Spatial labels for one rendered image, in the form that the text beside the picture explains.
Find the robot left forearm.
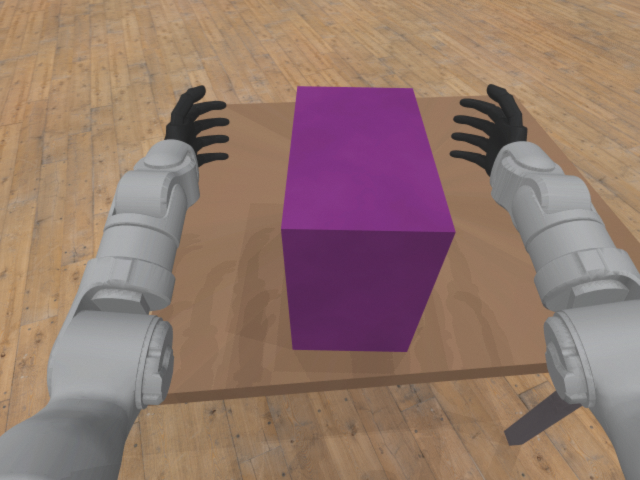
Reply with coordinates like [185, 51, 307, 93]
[47, 139, 200, 397]

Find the robot right hand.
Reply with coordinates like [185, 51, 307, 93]
[450, 84, 527, 177]

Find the table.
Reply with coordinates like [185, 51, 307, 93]
[148, 94, 640, 446]

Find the left robot upper arm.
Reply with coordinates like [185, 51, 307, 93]
[0, 310, 174, 480]

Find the right robot upper arm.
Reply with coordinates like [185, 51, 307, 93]
[544, 299, 640, 480]

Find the carton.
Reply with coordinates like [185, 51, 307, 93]
[281, 86, 456, 352]

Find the robot left hand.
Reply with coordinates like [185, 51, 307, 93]
[164, 85, 229, 168]

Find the robot right forearm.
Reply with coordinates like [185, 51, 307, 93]
[490, 141, 640, 312]

